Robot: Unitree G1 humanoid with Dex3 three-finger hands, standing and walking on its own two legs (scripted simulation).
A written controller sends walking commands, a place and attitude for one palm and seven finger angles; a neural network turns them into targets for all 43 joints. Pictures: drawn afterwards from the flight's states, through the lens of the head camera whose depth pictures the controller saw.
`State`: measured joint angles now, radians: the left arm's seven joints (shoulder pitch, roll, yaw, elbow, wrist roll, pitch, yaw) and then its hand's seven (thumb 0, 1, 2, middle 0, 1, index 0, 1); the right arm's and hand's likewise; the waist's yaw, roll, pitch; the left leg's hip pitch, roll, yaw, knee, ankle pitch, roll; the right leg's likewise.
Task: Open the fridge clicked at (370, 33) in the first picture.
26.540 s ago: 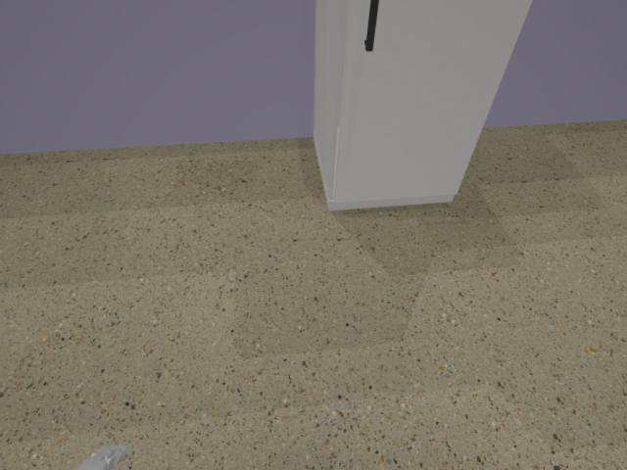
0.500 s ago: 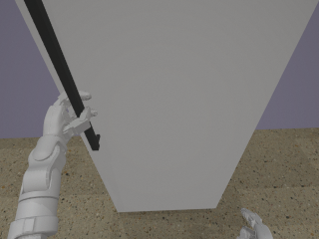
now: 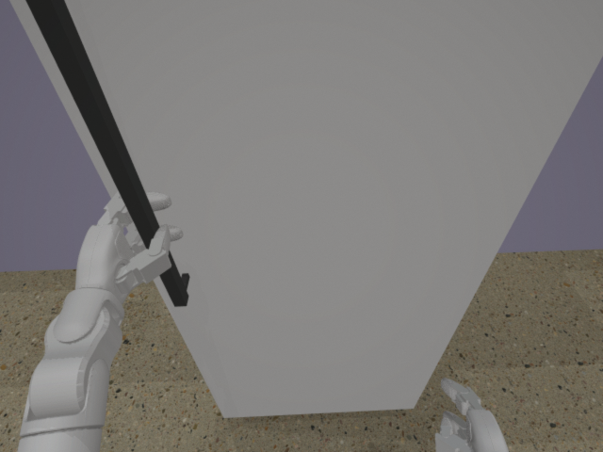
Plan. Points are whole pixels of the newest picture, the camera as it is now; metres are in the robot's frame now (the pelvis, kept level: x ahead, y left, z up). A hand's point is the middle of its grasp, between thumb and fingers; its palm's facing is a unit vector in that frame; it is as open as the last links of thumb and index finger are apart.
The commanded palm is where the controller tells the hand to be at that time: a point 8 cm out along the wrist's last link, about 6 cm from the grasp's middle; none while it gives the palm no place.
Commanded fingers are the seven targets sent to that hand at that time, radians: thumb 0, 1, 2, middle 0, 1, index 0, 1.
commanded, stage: pull the door a little, standing still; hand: left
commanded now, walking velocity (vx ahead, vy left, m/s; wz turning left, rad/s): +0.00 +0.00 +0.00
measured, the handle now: (139, 187) +0.37 +0.21 +0.21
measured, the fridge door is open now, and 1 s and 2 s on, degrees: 0 19 53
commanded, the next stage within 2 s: walk backward, drawing the door open in 0.12 s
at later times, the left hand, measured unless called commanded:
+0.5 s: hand (153, 307) +0.24 +0.17 +0.15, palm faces +0.17 -0.94 -0.30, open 6.3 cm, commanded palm +0.20 +0.22 +0.15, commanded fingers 0.00 0.90 0.90 -0.45 -1.40 -0.45 -1.40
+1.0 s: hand (163, 391) +0.15 +0.14 +0.14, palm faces +0.20 -0.95 -0.23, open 6.7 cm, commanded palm +0.11 +0.18 +0.15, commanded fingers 0.00 0.90 0.90 -0.45 -1.40 -0.45 -1.40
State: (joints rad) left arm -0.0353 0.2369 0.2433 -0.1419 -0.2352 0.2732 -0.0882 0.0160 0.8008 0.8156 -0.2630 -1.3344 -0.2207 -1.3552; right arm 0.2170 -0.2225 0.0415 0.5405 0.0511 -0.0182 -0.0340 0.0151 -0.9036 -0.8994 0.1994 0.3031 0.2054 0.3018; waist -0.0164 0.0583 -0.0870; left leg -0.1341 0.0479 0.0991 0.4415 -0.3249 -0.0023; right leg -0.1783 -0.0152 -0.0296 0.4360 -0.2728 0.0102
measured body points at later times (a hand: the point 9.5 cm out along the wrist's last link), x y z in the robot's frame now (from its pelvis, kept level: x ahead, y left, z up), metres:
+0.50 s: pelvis +0.02 +0.01 +0.01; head +0.04 -0.03 +0.45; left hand +0.22 +0.22 +0.17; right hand +0.21 -0.20 -0.09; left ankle -0.07 +0.13 -0.73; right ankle -0.01 -0.10 -0.73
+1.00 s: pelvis -0.07 -0.03 +0.00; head -0.04 -0.02 +0.45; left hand +0.14 +0.19 +0.16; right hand +0.13 -0.22 -0.08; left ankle -0.04 +0.09 -0.74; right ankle -0.04 -0.13 -0.68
